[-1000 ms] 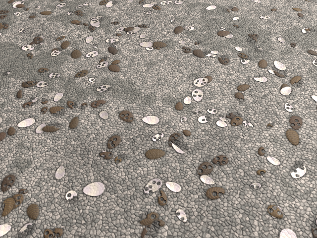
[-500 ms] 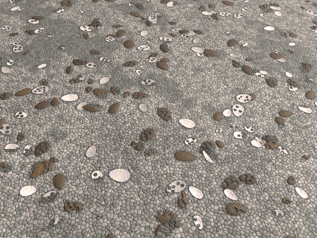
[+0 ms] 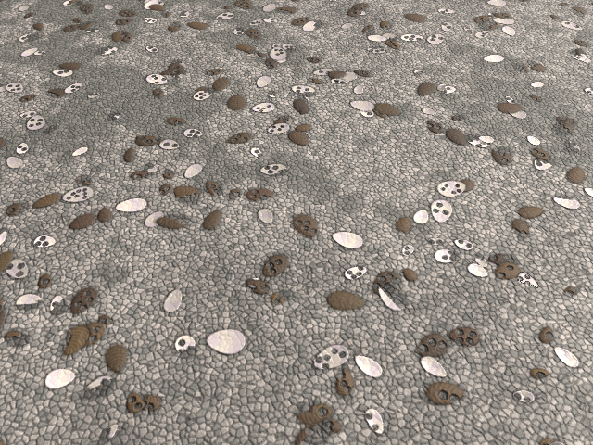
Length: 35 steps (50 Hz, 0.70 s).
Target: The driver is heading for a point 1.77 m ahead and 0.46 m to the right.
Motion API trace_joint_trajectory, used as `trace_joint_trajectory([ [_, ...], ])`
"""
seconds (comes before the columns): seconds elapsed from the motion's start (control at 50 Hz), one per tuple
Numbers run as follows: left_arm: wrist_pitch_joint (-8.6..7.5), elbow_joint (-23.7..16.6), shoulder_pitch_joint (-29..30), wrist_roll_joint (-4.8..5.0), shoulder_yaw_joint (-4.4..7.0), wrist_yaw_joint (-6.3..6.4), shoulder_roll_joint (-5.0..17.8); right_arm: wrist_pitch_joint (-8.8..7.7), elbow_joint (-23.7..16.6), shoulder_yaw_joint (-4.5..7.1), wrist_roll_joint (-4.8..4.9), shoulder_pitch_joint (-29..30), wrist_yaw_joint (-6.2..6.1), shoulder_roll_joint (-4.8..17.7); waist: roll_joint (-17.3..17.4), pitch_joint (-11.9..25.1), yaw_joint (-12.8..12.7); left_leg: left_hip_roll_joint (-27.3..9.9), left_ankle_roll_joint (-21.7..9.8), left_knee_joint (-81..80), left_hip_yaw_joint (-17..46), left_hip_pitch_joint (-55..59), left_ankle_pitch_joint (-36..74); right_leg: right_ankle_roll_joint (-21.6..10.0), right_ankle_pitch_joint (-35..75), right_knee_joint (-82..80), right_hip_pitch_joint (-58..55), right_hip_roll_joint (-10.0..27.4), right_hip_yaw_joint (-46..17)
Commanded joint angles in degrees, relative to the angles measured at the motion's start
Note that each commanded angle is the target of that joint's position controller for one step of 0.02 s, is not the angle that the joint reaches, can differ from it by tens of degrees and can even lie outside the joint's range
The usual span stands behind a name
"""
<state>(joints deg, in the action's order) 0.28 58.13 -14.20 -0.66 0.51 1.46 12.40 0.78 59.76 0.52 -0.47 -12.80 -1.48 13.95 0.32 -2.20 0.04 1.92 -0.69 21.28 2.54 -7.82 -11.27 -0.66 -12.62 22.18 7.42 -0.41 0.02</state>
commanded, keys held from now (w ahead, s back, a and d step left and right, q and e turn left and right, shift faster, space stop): no key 0.28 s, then w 0.72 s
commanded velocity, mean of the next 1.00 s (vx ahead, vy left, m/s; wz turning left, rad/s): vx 0.25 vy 0.00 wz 0.00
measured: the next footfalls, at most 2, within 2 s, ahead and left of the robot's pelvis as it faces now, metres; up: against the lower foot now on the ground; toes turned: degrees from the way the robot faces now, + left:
right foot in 1.02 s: +0.42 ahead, -0.06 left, +0.00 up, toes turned -5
left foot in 1.54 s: +0.73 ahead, +0.10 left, +0.00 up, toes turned +3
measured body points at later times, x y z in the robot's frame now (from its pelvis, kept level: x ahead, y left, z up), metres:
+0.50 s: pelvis +0.03 +0.00 +0.00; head +0.02 +0.01 +0.45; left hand -0.01 +0.25 -0.16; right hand +0.03 -0.24 -0.15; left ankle +0.01 +0.10 -0.73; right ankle -0.01 -0.11 -0.75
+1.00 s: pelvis +0.25 +0.01 -0.03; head +0.29 +0.01 +0.42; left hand +0.45 +0.23 -0.14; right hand +0.12 -0.20 -0.16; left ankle +0.04 +0.10 -0.74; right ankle +0.38 -0.05 -0.74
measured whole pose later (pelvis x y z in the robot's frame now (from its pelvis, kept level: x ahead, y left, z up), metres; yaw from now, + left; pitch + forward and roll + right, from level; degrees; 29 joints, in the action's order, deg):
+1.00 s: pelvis +0.25 +0.01 -0.03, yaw +0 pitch +1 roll +0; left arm -3.1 51.5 1.7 -1.0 1.4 -1.1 10.6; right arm -5.6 65.7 0.2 -1.1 -30.5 -1.3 8.5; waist -0.1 -3.5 3.2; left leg 2.3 -2.9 16.7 -1.5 9.9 -26.0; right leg -7.0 -7.2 31.7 28.8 -1.6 7.5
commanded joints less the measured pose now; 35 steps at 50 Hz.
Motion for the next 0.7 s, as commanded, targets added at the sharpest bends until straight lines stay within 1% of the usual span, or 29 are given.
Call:
trace_joint_trajectory([
  [0.02,-0.45,-0.3,-1.5,0.02,0.96,0.27,6.1,-0.53,-0.2,0.57,-0.02,-0.6,-0.27,4.6,-0.9,-0.9,-0.3,-5.0,-1.3,-3.6,4.9,-1.6,3.8,-1.8,2.3,-5.2,1.7,5.9,-6.2],
  [0.14,-0.50,1.9,-1.9,0.09,0.53,0.34,5.1,-0.56,2.7,0.05,-0.05,-2.6,-0.51,3.8,-0.7,-1.3,-0.2,-5.2,-1.0,-3.4,4.6,-2.0,4.0,-2.1,2.0,-5.4,2.1,5.7,-6.2],
  [0.28,-0.62,3.8,-2.7,0.15,0.11,0.47,3.9,-0.63,4.8,-0.36,-0.07,-4.4,-0.76,2.6,-0.8,-1.5,0.0,-5.5,-0.8,-3.0,4.3,-2.1,4.5,-2.2,2.7,-5.3,2.6,5.3,-6.0],
  [0.3,-0.57,4.1,-3.3,0.10,0.12,0.47,3.9,-0.61,5.1,-0.46,-0.13,-5.0,-0.76,2.2,-1.2,-0.3,-0.1,-4.8,-0.9,-2.8,3.8,-1.8,0.5,-2.4,-2.6,-5.9,2.3,4.9,-6.2],
  [0.32,-0.34,4.2,-3.7,0.07,0.57,0.48,5.0,-0.51,5.1,-0.29,-0.26,-5.1,-0.75,2.4,-2.2,-0.7,-0.2,-3.4,-1.3,-1.0,2.6,-2.9,-5.3,-3.0,-10.1,-6.3,2.9,4.5,-6.7],
  [0.34,0.05,4.2,-4.2,0.09,1.22,0.45,6.4,-0.35,4.7,-0.03,-0.47,-5.2,-0.65,2.6,-3.8,-1.4,-0.4,-1.4,-2.0,2.2,0.9,-5.2,-13.1,-4.4,-20.1,-6.6,3.8,4.5,-8.0],
  [0.36,0.44,4.1,-5.1,0.00,1.68,0.31,7.1,-0.20,4.1,0.13,-0.94,-4.5,-0.39,2.6,-5.1,-3.4,-1.0,-0.1,-2.5,5.3,-0.2,-9.5,-18.8,-6.0,-28.9,-8.3,4.9,5.9,-11.0],
  [0.38,0.67,4.4,-7.0,-0.08,2.17,0.19,7.8,-0.27,3.1,-0.02,-1.49,-3.4,-0.03,1.4,-7.6,-5.4,-1.9,0.8,-2.7,9.7,-2.0,-13.2,-19.5,-8.0,-35.0,-11.0,5.2,9.1,-15.8],
  [0.4,0.76,4.9,-8.5,-0.12,2.57,0.19,8.1,-0.58,2.2,-0.24,-1.84,-2.7,0.35,0.1,-9.4,-6.7,-2.2,0.8,-2.6,15.2,-4.4,-16.1,-16.9,-10.2,-38.4,-14.0,5.0,13.1,-20.5],
  [0.42,0.56,5.0,-9.0,-0.24,2.78,0.13,7.8,-1.14,1.3,-0.32,-2.13,-1.8,0.66,-0.4,-9.4,-7.8,-2.3,-1.1,-2.7,19.4,-4.8,-16.8,-13.9,-11.8,-36.9,-15.8,6.3,16.2,-23.5],
  [0.44,0.19,4.8,-8.5,-0.58,2.88,0.01,7.4,-1.76,0.7,-0.15,-1.92,-1.4,0.95,-0.1,-8.3,-7.7,-1.8,-2.3,-2.8,21.4,-4.3,-17.4,-14.0,-12.4,-33.4,-16.3,6.6,17.1,-24.0],
  [0.46,-0.23,4.4,-7.6,-0.79,3.07,-0.14,7.6,-2.37,0.2,0.04,-1.69,-1.6,1.26,0.1,-7.3,-7.1,-1.2,-2.8,-3.1,21.1,-4.1,-17.2,-14.9,-12.2,-29.8,-15.8,6.1,16.8,-22.5],
  [0.48,-0.61,3.9,-6.3,-0.70,3.26,-0.26,7.8,-2.93,0.1,0.15,-1.41,-2.5,1.56,-0.1,-6.9,-6.4,-0.3,-2.8,-3.4,18.6,-4.6,-15.0,-14.7,-11.6,-27.0,-14.6,6.7,15.6,-19.9],
  [0.5,-0.85,3.3,-4.3,-0.33,3.37,-0.35,7.7,-3.41,0.6,0.22,-1.09,-4.9,1.71,-0.7,-6.7,-5.8,1.4,-2.0,-3.9,13.9,-5.7,-9.4,-12.6,-10.5,-25.3,-13.0,9.7,13.5,-16.5],
  [0.52,-0.95,2.7,-2.1,0.14,3.50,-0.48,7.6,-3.79,2.1,0.28,-0.74,-9.5,1.63,-1.6,-6.2,-5.5,3.8,-0.5,-4.3,7.5,-7.4,-0.7,-8.2,-9.4,-25.4,-10.0,14.9,11.2,-13.1],
  [0.54,-1.08,2.0,-0.8,0.03,3.48,-0.62,6.8,-3.95,4.1,0.66,-0.64,-14.2,1.30,-1.3,-4.1,-5.8,5.4,1.2,-4.3,2.9,-7.7,6.9,-7.6,-8.5,-25.3,-4.7,20.1,8.4,-10.3],
  [0.56,-1.60,0.8,0.6,-0.24,2.79,-0.85,4.2,-4.36,5.1,1.37,-1.24,-19.2,0.73,1.3,3.5,-5.0,7.2,-5.6,-5.1,-3.8,3.0,13.5,-14.9,-6.7,-22.3,7.1,26.6,4.4,-5.3],
  [0.58,-2.27,-1.5,1.5,0.02,1.44,-1.44,-0.8,-4.64,5.6,2.74,-1.09,-25.4,0.47,7.2,16.7,-2.1,8.3,-20.1,-8.8,-15.8,27.6,17.7,-33.1,-4.3,-18.8,25.5,34.7,-2.7,4.0],
  [0.6,-2.47,-2.4,2.5,-1.74,2.41,-1.76,3.7,-4.02,6.3,3.16,-1.14,-24.4,0.45,8.1,12.1,-6.1,6.4,-24.2,-12.4,-17.7,35.0,10.9,-38.8,-5.2,-18.1,34.9,37.5,-0.7,0.8],
  [0.62,-2.87,-2.5,3.4,-1.82,2.58,-2.41,4.4,-4.22,4.0,2.59,-1.14,-18.2,0.65,5.5,5.9,-9.4,3.2,-22.3,-12.2,-17.1,30.5,6.8,-35.3,-5.6,-12.1,38.5,37.9,2.3,-1.2],
  [0.64,-3.40,-1.7,2.3,-1.35,2.36,-2.99,3.3,-4.87,2.6,2.28,-0.90,-14.8,0.89,4.3,4.0,-9.0,1.5,-19.4,-11.0,-17.2,24.8,5.6,-27.8,-5.3,-7.2,38.5,36.5,3.5,-1.6],
  [0.66,-3.77,-1.1,1.5,-1.20,2.44,-3.37,3.0,-5.50,1.8,1.99,-0.63,-13.3,0.86,3.3,3.3,-7.7,0.4,-17.1,-9.8,-17.4,19.6,6.2,-19.3,-4.7,-3.6,37.6,34.8,4.4,-1.2],
  [0.68,-3.71,-0.7,1.2,-1.50,2.66,-3.63,3.4,-6.06,1.9,1.52,-0.42,-13.6,0.70,1.7,2.6,-6.3,0.1,-15.0,-8.8,-17.0,14.9,7.6,-11.3,-3.9,-1.2,37.2,33.9,4.5,-0.2],
  [0.7,-3.53,-0.8,1.5,-1.59,2.63,-3.79,2.9,-6.46,2.5,1.34,-0.49,-15.2,0.62,1.5,3.6,-5.1,0.2,-14.2,-8.8,-16.2,12.1,8.6,-4.6,-3.3,0.3,37.1,33.6,4.4,0.8],
])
